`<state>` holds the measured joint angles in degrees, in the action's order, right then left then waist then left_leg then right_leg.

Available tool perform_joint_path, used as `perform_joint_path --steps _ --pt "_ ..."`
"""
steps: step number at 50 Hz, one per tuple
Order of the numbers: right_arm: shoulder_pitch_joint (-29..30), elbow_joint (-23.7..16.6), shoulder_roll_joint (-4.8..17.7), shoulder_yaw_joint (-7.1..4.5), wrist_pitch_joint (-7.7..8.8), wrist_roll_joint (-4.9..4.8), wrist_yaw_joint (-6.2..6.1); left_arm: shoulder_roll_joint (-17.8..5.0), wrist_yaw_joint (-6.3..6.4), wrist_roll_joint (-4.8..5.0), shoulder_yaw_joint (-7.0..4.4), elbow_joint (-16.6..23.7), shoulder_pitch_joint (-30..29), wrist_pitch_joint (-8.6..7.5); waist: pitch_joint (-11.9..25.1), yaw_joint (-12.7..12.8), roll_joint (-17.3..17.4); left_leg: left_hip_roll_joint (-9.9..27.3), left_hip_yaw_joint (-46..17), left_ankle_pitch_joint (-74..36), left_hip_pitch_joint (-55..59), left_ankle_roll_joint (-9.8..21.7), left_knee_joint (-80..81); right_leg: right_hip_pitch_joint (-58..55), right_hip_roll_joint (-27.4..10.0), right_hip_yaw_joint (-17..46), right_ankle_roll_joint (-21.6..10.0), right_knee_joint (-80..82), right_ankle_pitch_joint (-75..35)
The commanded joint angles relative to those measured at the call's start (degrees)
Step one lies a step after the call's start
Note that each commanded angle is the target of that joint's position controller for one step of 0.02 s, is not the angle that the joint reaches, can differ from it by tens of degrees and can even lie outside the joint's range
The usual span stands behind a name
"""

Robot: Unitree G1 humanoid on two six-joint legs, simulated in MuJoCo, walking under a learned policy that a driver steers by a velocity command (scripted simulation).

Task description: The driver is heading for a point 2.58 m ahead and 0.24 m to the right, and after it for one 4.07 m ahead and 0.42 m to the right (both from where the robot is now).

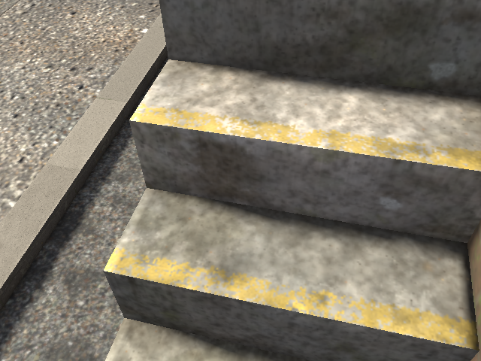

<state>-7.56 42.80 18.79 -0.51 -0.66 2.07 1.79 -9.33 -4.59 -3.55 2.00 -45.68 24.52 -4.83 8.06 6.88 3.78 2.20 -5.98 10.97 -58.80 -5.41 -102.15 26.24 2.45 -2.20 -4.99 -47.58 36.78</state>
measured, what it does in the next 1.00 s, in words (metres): climbs: left foot, then right foot 0.20 m higher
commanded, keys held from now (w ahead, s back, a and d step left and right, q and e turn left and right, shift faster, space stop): w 0.32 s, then no key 0.68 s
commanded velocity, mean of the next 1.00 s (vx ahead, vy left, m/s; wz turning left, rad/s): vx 0.27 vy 0.00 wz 0.00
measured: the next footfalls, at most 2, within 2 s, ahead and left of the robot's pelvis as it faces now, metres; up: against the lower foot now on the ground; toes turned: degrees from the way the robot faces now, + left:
left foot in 0.16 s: +0.09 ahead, +0.15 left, -0.01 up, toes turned +4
right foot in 0.72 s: +0.32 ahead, -0.05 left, +0.20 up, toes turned +0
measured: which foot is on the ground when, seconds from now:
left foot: up 0.00-0.14, down 0.16-0.74, up 0.76-1.00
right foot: down 0.00-0.16, up 0.18-0.70, down 0.72-1.00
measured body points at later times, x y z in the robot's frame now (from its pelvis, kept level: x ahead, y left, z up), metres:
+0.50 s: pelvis +0.09 +0.08 +0.05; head +0.12 +0.11 +0.49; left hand +0.22 +0.23 -0.10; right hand -0.02 -0.13 -0.08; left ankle +0.05 +0.15 -0.69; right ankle +0.18 -0.09 -0.30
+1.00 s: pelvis +0.25 +0.02 +0.21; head +0.27 +0.04 +0.66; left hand +0.23 +0.21 +0.04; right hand +0.45 -0.22 +0.13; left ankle +0.30 +0.19 -0.37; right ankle +0.27 -0.05 -0.49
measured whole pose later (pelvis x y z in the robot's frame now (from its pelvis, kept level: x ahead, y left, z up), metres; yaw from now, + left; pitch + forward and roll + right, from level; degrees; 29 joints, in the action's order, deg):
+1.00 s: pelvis +0.25 +0.02 +0.21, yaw +0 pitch +5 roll -3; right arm -0.3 47.5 13.5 -1.7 1.3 1.3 -0.1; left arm -6.8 -4.6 -0.1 1.8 -57.1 22.9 -3.6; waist 3.4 1.9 -0.3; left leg 1.4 -10.3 14.0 -54.5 1.2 -87.0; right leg 30.4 6.5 -4.2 -5.3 -45.6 20.5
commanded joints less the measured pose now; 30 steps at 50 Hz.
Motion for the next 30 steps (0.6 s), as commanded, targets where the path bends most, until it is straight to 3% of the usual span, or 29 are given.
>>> perform_joint_path --steps 1,2,3,4,5,6,7,8,9,10,11,12,13,14,15,16,17,18,19,20,21,22,23,24,25,27,28,29,30 --pt "9.6 -6.3 6.5 -1.77 1.24 0.41 -0.22 -9.3 0.81 0.79 -2.78 2.7 -1.2 -2.33 -3.6 -0.8 -8.6 4.0 2.0 6.0 -6.7 -0.4 10.8 -9.5 -14.2 21.4 -7.9 18.9 -11.5" --pt "12.1 -7.2 4.9 -1.54 0.12 1.80 -0.29 -9.4 0.74 0.93 -2.84 2.4 -4.6 -2.80 -3.1 -3.4 -8.8 5.5 4.1 5.9 1.3 -0.4 22.0 -4.7 -12.9 18.7 -6.0 18.3 -13.2" --pt "11.8 -8.5 3.5 -0.97 -0.93 2.49 -0.11 -10.1 0.81 2.14 -3.69 3.2 -6.6 -3.08 -3.8 -4.2 -8.3 6.1 7.6 9.1 8.9 -0.5 35.4 -2.7 -12.0 17.2 -4.8 21.6 -11.5" --pt "13.3 -9.1 1.5 -0.50 -1.65 2.92 0.66 -10.5 0.58 3.16 -4.36 2.9 -6.9 -3.29 -4.7 -3.9 -10.6 4.5 15.1 14.1 19.3 -0.8 41.6 1.1 -12.3 16.1 -4.7 25.6 -12.9" --pt "7.8 -9.1 -0.8 -0.59 -0.92 1.50 1.49 -13.6 -0.73 1.97 -4.67 3.9 -9.6 -3.38 -3.6 -7.8 -17.8 1.7 15.1 24.3 31.4 -0.5 41.8 1.4 -14.9 17.5 -4.3 26.0 -30.4" --pt "-2.0 -7.3 1.2 -2.05 -0.44 -0.25 1.40 -13.1 -1.90 0.06 -4.71 5.9 -16.4 -2.97 -2.6 -11.8 -12.9 2.3 10.8 15.3 36.3 1.6 49.8 -1.6 -14.9 18.0 -3.0 18.8 -34.9" --pt "-14.9 -1.7 5.2 -4.77 1.09 -1.72 0.57 -10.7 -3.33 -2.03 -4.23 10.6 -22.1 -2.81 -1.4 -15.0 -9.9 0.6 9.3 4.0 49.0 3.3 55.6 2.8 -8.6 12.3 -3.0 6.2 -43.8" --pt "-20.8 2.8 5.9 -6.19 2.19 -0.88 0.44 -7.8 -3.93 -0.56 -3.94 13.5 -28.9 -1.74 -6.8 -19.5 -1.1 -4.8 17.4 3.9 47.5 5.8 72.0 3.7 0.2 3.6 -5.4 -14.9 -42.0" --pt "-29.0 6.9 8.8 -6.67 2.07 2.78 0.87 2.7 -5.92 -0.23 -1.14 10.0 -16.7 0.25 -2.2 -15.0 9.6 3.4 1.6 -33.6 62.1 16.8 65.7 24.2 5.7 7.4 -5.7 -43.2 -19.8" --pt "-20.8 1.9 16.9 -8.75 2.39 0.85 -0.24 2.0 -6.51 0.42 -1.75 8.3 -2.7 1.03 2.7 -9.5 14.7 19.0 -33.7 -19.5 59.9 32.2 77.5 35.0 9.1 19.0 -1.2 -64.3 -16.5" --pt "-16.9 1.8 13.3 -7.75 2.29 0.28 0.18 0.1 -6.29 1.59 -2.53 5.3 -3.2 1.34 -7.5 -10.4 5.6 21.3 -40.1 11.0 51.0 31.8 82.3 47.4 7.7 23.6 -0.3 -81.7 -22.6" --pt "-9.9 0.8 11.2 -6.43 2.18 0.16 1.23 -1.8 -5.70 2.15 -2.83 6.9 -7.7 1.67 -13.7 -8.9 -0.1 21.1 -37.3 25.3 45.2 27.1 83.4 56.3 6.3 23.1 -0.9 -82.6 -27.7" --pt "-5.3 0.5 6.5 -4.43 2.47 0.84 2.30 -3.1 -4.81 1.94 -2.79 6.2 -6.7 2.40 -12.0 -6.0 -4.1 20.2 -33.3 24.2 40.9 24.0 83.6 57.7 4.0 22.0 -1.9 -83.5 -34.0" --pt "-3.3 2.3 1.7 -3.02 2.30 0.94 2.47 -2.2 -4.32 1.91 -2.21 5.7 -5.2 2.16 -10.9 -3.5 -4.8 17.3 -27.5 21.5 35.2 19.6 82.9 55.7 3.0 21.4 -3.7 -83.6 -39.5" --pt "-3.7 4.0 -0.4 -2.19 2.55 0.42 2.07 -1.5 -4.99 1.96 -1.31 4.9 -4.5 1.89 -9.1 -3.2 -2.1 16.6 -23.3 18.5 36.4 18.3 83.2 56.9 3.4 18.8 -4.5 -91.8 -36.6" --pt "-7.7 7.1 -0.9 -1.78 3.35 0.66 1.24 -0.3 -5.01 2.70 -0.96 4.8 -4.8 1.79 -8.4 -4.0 -1.8 14.7 -18.9 17.9 38.8 16.7 82.8 59.9 4.3 17.8 -5.5 -95.0 -36.5" --pt "-14.2 10.2 -0.6 -1.48 4.33 1.93 0.59 0.2 -5.03 3.73 -0.84 4.1 -4.9 1.54 -9.4 -5.1 -2.7 13.2 -15.3 15.2 41.5 14.9 82.7 62.6 4.4 16.9 -6.2 -95.9 -37.9" --pt "-16.5 12.3 0.5 -3.25 8.26 -0.72 0.12 2.9 4.93 3.77 -2.38 7.9 -22.9 1.92 -10.2 -9.1 -6.4 13.2 -3.1 6.1 44.1 9.9 81.0 54.2 3.8 10.0 -1.7 -93.0 -30.5" --pt "-21.6 12.7 -1.6 -0.83 6.92 3.58 0.02 -0.3 -2.05 4.48 -0.22 6.8 -12.3 2.06 -7.9 -6.4 -3.4 9.5 -7.0 5.6 44.2 10.9 80.9 61.1 2.7 12.9 -5.9 -89.0 -39.4" --pt "-21.4 13.4 -1.6 -0.27 6.17 3.74 0.45 -1.2 -3.90 4.77 -0.94 5.5 -12.3 1.50 -12.3 -6.3 -0.5 10.5 -7.5 2.9 43.3 12.1 83.5 61.9 3.1 12.3 -5.8 -88.7 -39.0" --pt "-21.1 13.1 -0.6 -0.17 5.76 4.12 0.69 -2.5 -4.56 5.50 -1.22 5.7 -12.8 1.66 -11.6 -6.3 -0.2 11.1 -6.1 -0.8 43.7 12.3 85.0 62.8 3.6 10.3 -5.4 -88.2 -41.2" --pt "-23.4 13.3 0.5 0.00 5.23 4.23 1.09 -2.5 -4.67 5.96 -1.37 5.2 -13.1 1.92 -12.1 -7.4 0.5 11.1 -4.4 -2.8 46.5 12.4 85.4 64.5 3.4 10.5 -5.0 -85.8 -41.4" --pt "-26.4 14.9 1.3 0.24 5.44 4.33 0.95 -2.6 -4.36 5.69 -1.14 5.5 -13.8 1.95 -10.5 -8.4 1.1 11.2 -2.5 -5.0 50.3 13.5 85.6 65.5 3.3 8.0 -4.8 -85.0 -40.1" --pt "-29.6 15.9 1.9 0.19 5.51 5.05 1.28 -3.1 -3.44 6.63 -1.13 7.9 -18.3 2.64 -11.1 -10.3 -0.4 13.0 -3.6 -5.4 54.3 13.5 86.9 69.7 2.9 7.6 -4.2 -82.3 -37.5" --pt "-31.1 17.2 1.5 0.49 5.58 5.12 1.27 -2.0 -2.66 6.57 -0.72 8.7 -19.1 3.27 -10.9 -10.3 2.0 13.3 -3.4 -6.9 57.4 14.0 87.6 71.2 2.2 7.4 -4.4 -79.5 -37.9" --pt "-32.1 18.2 0.3 0.86 5.93 5.19 1.56 -1.2 -1.57 6.73 -0.30 10.9 -20.3 4.50 -10.8 -10.1 2.8 14.8 -2.0 -15.3 61.0 15.0 89.5 72.1 1.2 6.1 -4.1 -73.7 -38.7" --pt "-30.3 18.0 -0.5 1.18 6.15 4.64 2.16 -1.1 -1.45 6.10 -0.07 12.4 -22.7 5.37 -10.2 -9.1 2.5 16.2 -1.0 -22.3 59.7 15.3 92.3 69.8 -1.1 0.9 -2.9 -69.6 -32.0" --pt "-32.6 20.4 -1.1 1.79 5.91 3.99 2.70 1.0 -2.24 4.98 1.02 14.7 -24.4 7.01 -8.3 -7.7 6.6 14.9 1.7 -31.2 57.6 16.6 91.6 64.6 -2.3 -4.5 -3.0 -71.4 -27.4" --pt "-33.0 21.7 -1.4 2.00 5.68 4.37 3.47 1.5 -2.36 4.90 1.52 17.4 -27.4 8.43 -8.0 -7.2 6.0 14.1 4.8 -40.8 54.7 17.4 92.1 59.3 -2.0 -6.0 -3.4 -65.9 -22.7"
